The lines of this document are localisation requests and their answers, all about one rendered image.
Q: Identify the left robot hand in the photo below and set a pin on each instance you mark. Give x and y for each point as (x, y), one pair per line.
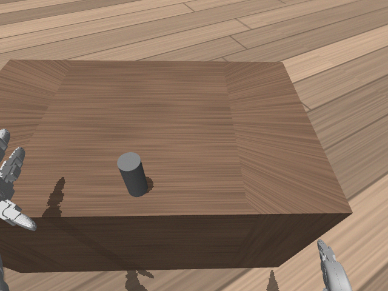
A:
(9, 172)

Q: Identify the right robot hand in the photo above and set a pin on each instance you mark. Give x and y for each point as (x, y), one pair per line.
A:
(334, 275)

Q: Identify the can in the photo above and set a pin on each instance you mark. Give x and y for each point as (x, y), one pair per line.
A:
(132, 172)

